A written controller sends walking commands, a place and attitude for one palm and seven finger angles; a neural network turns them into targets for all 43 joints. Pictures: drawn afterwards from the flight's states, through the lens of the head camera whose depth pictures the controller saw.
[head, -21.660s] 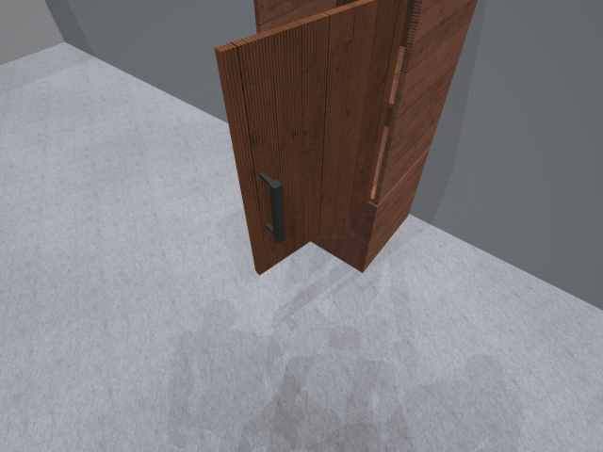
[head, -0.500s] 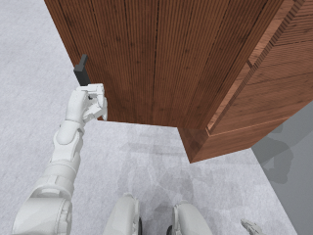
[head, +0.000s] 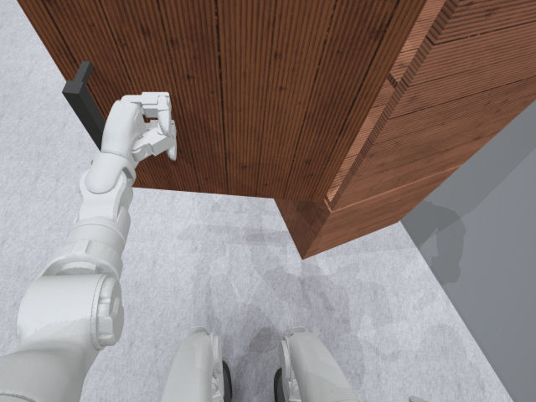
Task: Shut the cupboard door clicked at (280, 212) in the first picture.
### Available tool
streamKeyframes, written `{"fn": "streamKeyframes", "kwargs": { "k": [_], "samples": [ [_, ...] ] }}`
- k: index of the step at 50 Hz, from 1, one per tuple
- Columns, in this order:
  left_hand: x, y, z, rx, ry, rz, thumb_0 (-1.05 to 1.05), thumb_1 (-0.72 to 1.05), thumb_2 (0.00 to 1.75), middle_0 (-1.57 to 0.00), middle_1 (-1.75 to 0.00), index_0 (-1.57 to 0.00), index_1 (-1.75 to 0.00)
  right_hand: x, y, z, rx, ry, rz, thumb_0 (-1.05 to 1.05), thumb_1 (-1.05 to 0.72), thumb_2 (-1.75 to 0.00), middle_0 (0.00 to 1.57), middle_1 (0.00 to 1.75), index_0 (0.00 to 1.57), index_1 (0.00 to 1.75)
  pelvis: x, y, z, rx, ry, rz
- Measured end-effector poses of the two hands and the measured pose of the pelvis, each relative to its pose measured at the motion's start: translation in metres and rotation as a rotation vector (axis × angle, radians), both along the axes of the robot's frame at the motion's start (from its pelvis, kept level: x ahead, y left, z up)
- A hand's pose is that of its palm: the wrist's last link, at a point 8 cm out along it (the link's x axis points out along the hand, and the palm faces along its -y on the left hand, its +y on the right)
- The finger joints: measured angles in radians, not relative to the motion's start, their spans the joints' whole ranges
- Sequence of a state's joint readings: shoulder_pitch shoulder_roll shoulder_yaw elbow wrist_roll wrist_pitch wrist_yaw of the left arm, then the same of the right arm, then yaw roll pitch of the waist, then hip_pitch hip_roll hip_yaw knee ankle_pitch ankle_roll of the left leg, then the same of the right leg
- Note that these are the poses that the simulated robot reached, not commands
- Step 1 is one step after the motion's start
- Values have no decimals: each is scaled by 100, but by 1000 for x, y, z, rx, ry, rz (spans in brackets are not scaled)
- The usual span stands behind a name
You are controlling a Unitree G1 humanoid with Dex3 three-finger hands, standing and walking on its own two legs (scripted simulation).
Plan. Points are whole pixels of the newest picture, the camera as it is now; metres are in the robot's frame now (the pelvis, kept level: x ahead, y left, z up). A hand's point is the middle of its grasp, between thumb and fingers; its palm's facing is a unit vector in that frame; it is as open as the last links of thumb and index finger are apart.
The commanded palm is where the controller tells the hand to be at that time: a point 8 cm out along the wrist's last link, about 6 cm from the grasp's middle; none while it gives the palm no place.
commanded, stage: push the door shut along its arc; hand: left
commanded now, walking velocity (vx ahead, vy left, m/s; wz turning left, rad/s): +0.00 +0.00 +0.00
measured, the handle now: (103, 122) +0.52 +0.21 +0.05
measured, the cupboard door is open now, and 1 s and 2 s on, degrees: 65 50 50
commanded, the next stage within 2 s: pull the fist back off the door in 0.68 s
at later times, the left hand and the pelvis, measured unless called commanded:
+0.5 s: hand (179, 119) +0.52 +0.10 +0.06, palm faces -0.33 -0.94 -0.06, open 3.3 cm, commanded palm +0.54 +0.12 +0.05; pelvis -0.01 -0.01 -0.02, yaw +0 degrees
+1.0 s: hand (197, 98) +0.57 +0.08 +0.05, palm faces +0.13 -0.99 +0.00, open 3.2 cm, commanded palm +0.53 +0.09 +0.05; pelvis +0.00 +0.00 -0.02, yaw -1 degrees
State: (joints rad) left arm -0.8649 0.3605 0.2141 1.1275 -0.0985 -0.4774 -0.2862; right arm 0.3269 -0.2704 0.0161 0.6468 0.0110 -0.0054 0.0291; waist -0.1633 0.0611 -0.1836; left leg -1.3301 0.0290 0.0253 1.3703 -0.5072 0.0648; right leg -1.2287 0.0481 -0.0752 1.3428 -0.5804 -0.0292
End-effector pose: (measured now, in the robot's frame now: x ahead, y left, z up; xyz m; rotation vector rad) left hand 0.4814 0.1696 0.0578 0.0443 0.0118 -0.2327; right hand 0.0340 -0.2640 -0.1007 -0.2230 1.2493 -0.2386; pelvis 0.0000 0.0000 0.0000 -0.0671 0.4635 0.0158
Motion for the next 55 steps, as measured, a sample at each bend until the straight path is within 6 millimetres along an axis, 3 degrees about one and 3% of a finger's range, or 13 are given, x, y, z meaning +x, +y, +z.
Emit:
{"fn": "streamKeyframes", "kwargs": {
  "k": [9, 25, 40, 46, 49, 55],
  "samples": [
    [10, 2, 0, 20, 15, -36, -1, 88, 92, -130, -150, -129, -150, -15, -5, -7, 19, 58, -32, 1, -90, -90, 21, 30, 20, 30, 2, -7, -4, 4, 10, -5],
    [38, -12, 3, 26, 36, -101, 2, 97, 99, -130, -150, -129, -150, -13, -22, -11, -54, 33, 6, 1, -90, -90, 21, 30, 20, 30, -7, -13, -18, -18, 46, 11],
    [66, -27, 6, 35, 48, -163, 4, 104, 103, -130, -150, -129, -150, -49, -7, -16, -59, 102, -26, 1, -90, -90, 21, 30, 20, 30, -10, -6, -29, -33, 81, 4],
    [69, -33, -3, -138, 54, 197, 4, 93, 96, -130, -150, -129, -150, -62, 8, -14, -2, 150, 0, 1, -90, -90, 21, 30, 20, 30, -8, -3, -26, -28, 100, -4],
    [63, -40, -8, -76, 21, 350, 3, 91, 94, -130, -150, -129, -150, -66, 16, -14, 49, 175, 6, 1, -90, -90, 21, 30, 20, 30, -5, -3, -23, -20, 106, -10],
    [54, -61, -10, 8, -17, 347, 2, 91, 92, -130, -150, -129, -150, -71, 23, -13, 113, 213, -42, 1, -90, -90, 21, 30, 20, 30, 3, -7, -13, -4, 91, -16]
  ]
}}
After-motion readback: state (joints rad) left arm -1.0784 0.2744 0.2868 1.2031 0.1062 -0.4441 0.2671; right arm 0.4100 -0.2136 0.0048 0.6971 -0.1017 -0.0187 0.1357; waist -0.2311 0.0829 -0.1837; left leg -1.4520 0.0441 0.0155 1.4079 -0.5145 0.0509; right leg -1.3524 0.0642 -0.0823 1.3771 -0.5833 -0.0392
